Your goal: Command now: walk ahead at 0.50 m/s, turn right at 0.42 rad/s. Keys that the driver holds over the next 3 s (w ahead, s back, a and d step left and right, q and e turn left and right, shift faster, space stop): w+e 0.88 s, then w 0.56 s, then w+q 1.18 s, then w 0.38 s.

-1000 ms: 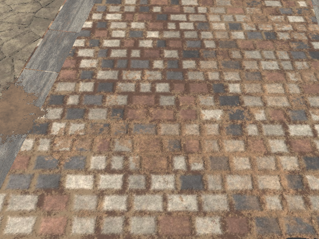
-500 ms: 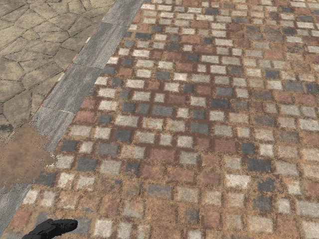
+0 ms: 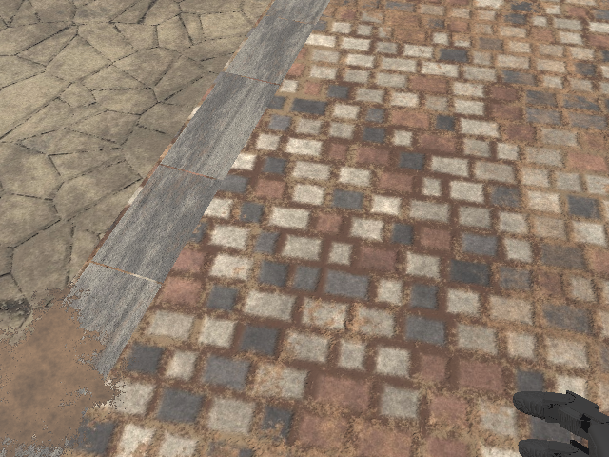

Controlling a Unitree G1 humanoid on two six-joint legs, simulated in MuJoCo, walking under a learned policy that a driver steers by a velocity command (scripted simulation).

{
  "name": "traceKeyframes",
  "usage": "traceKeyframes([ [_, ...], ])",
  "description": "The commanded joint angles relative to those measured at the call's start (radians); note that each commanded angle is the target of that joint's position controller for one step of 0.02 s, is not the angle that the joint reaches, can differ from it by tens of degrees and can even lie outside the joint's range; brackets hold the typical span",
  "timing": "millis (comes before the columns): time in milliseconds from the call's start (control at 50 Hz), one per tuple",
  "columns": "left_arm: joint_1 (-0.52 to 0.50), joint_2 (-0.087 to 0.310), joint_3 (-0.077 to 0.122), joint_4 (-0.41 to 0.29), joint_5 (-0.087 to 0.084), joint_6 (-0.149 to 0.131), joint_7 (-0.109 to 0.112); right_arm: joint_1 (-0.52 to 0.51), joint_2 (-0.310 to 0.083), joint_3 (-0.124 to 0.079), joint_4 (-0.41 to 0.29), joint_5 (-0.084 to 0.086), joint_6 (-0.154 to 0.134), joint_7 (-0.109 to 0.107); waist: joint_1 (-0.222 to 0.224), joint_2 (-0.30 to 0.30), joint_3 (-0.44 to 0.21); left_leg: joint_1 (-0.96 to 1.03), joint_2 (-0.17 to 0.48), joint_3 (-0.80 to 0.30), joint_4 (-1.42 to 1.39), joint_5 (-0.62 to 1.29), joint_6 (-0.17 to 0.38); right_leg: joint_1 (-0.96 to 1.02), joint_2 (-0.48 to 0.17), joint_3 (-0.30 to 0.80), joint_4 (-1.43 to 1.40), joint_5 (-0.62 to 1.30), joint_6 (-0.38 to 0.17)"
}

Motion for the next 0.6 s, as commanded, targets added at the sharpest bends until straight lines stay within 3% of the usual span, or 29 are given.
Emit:
traceKeyframes([
  [20, 0.033, 0.09, 0.004, -0.109, -0.024, -0.038, 0.002, 0.4, -0.216, -0.077, 0.03, -0.007, 0.012, -0.013, -0.195, 0.246, -0.352, 0.835, 0.419, -0.673, -0.159, -0.268, 0.238, -0.666, -0.026, 0.042, 0.641, -0.11, -0.009],
  [40, -0.054, 0.139, 0.021, -0.128, -0.029, -0.036, 0.001, 0.346, -0.163, -0.06, 0.027, 0.001, 0.013, -0.016, -0.199, 0.174, -0.212, 0.714, 0.382, -0.512, -0.179, -0.253, 0.195, -0.708, -0.062, 0.03, 0.667, -0.019, -0.009],
  [60, -0.094, 0.128, 0.023, -0.134, -0.021, -0.03, 0.003, 0.286, -0.14, -0.05, 0.027, -0.002, 0.014, -0.015, -0.172, 0.113, -0.142, 0.588, 0.338, -0.4, -0.208, -0.175, 0.172, -0.674, -0.098, 0.01, 0.648, 0.06, -0.002],
  [100, -0.108, 0.099, 0.028, -0.147, -0.01, -0.01, -0.002, 0.208, -0.103, -0.04, 0.037, -0.011, 0.011, -0.011, -0.116, 0.128, -0.049, 0.403, 0.282, -0.251, -0.285, -0.082, 0.159, -0.601, -0.145, 0.009, 0.582, 0.145, 0.006],
  [140, -0.111, 0.059, 0.023, -0.163, -0.014, 0.011, -0.007, 0.181, -0.111, -0.047, 0.051, -0.009, 0.001, -0.011, -0.091, 0.128, -0.018, 0.328, 0.279, -0.164, -0.337, -0.002, 0.171, -0.57, -0.16, -0.003, 0.546, 0.177, 0.018],
  [180, -0.145, 0.052, 0.023, -0.185, -0.008, 0.023, -0.008, 0.181, -0.132, -0.056, 0.067, -0.01, -0.006, -0.015, -0.084, 0.091, -0.001, 0.318, 0.28, -0.088, -0.362, 0.071, 0.177, -0.596, -0.163, 0.001, 0.489, 0.239, 0.028],
  [280, -0.274, 0.033, 0.011, -0.233, -0.003, 0.016, -0.037, 0.206, -0.181, -0.071, 0.098, -0.005, 0.004, -0.027, -0.121, 0.062, 0.026, 0.348, 0.251, 0.092, -0.371, 0.13, 0.145, -0.563, -0.146, -0.051, 0.214, 0.485, 0.018],
  [340, -0.368, 0.037, 0.008, -0.276, -0.003, 0.017, -0.053, 0.249, -0.21, -0.08, 0.119, 0.008, 0.017, -0.03, -0.153, 0.056, 0.053, 0.414, 0.272, 0.137, -0.358, 0.124, 0.127, -0.556, -0.13, -0.092, 0.106, 0.486, -0.004],
  [400, -0.407, 0.06, 0.016, -0.313, -0.001, 0.021, -0.064, 0.269, -0.238, -0.09, 0.137, 0.025, 0.037, -0.03, -0.149, 0.067, 0.063, 0.51, 0.299, 0.169, -0.285, 0.248, 0.1, -0.546, -0.102, -0.134, 0.049, 0.374, -0.045],
  [440, -0.334, 0.098, 0.037, -0.311, 0.003, 0.027, -0.064, 0.259, -0.27, -0.099, 0.136, 0.035, 0.051, -0.034, -0.092, 0.098, -0.002, 0.535, 0.29, 0.207, -0.118, 0.586, 0.077, -0.402, -0.029, -0.198, 0.036, 0.273, -0.087],
  [460, -0.195, 0.134, 0.062, -0.276, -0.001, 0.028, -0.059, 0.244, -0.269, -0.097, 0.133, 0.039, 0.061, -0.036, -0.01, 0.084, -0.073, 0.499, 0.257, 0.242, 0.07, 0.687, 0.052, -0.217, 0.026, -0.228, -0.024, 0.308, -0.118],
  [480, -0.017, 0.208, 0.1, -0.226, -0.004, 0.036, -0.043, 0.264, -0.236, -0.083, 0.126, 0.024, 0.059, -0.04, 0.065, 0.033, -0.168, 0.317, 0.217, 0.256, 0.335, 0.549, 0.009, 0.083, 0.026, -0.159, -0.042, 0.352, -0.161],
  [500, -0.002, 0.338, 0.124, -0.223, -0.014, 0.037, -0.027, 0.334, -0.101, -0.039, 0.07, -0.025, 0.042, -0.033, -0.021, -0.253, -0.218, -0.139, 0.058, 0.234, 0.716, -0.289, -0.063, 0.406, -0.241, 0.353, -0.109, 0.271, -0.316],
  [520, 0.01, 0.308, 0.104, -0.269, -0.005, 0.017, -0.034, 0.284, -0.125, -0.03, 0.046, 0.002, 0.001, -0.021, 0.008, -0.215, -0.407, -0.29, -0.038, -0.032, 0.895, -0.529, -0.065, 0.513, -0.362, 0.765, -0.298, 0.102, -0.427],
  [540, -0.012, 0.232, 0.082, -0.26, 0.003, 0.001, -0.041, 0.179, -0.195, -0.048, 0.02, 0.043, -0.021, -0.011, 0.038, -0.119, -0.296, -0.389, 0.017, -0.08, 0.905, -0.443, -0.04, 0.463, -0.341, 0.647, -0.327, 0.14, -0.365],
  [560, -0.049, 0.199, 0.072, -0.258, 0.001, -0.009, -0.04, 0.154, -0.181, -0.04, 0.014, 0.041, -0.033, -0.012, 0.009, -0.078, -0.2, -0.381, 0.058, -0.073, 0.832, -0.362, -0.018, 0.334, -0.299, 0.516, -0.315, 0.204, -0.329],
  [580, -0.125, 0.164, 0.06, -0.269, 0.002, -0.011, -0.037, 0.155, -0.179, -0.042, 0.027, 0.015, -0.035, -0.02, -0.039, -0.014, -0.134, -0.315, 0.094, -0.074, 0.741, -0.303, -0.018, 0.186, -0.258, 0.415, -0.313, 0.307, -0.295],
  [600, -0.179, 0.132, 0.048, -0.287, 0.012, -0.011, -0.033, 0.172, -0.194, -0.051, 0.036, -0.001, -0.026, -0.024, -0.08, -0.025, -0.108, -0.234, 0.116, -0.081, 0.674, -0.269, -0.02, 0.075, -0.229, 0.344, -0.329, 0.41, -0.283],
])
Next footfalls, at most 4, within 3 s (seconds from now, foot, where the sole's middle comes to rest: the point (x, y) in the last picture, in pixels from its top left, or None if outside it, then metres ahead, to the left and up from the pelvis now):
0.48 right None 0.37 -0.19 -0.76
0.96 left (395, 357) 0.70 -0.12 -0.76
1.46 right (551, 348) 0.76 -0.49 -0.76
2.00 left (509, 223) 1.13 -0.44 -0.76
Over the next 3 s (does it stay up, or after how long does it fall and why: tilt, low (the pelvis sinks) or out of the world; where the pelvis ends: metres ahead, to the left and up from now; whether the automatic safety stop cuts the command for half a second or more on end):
stays up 1.48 -0.55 0.00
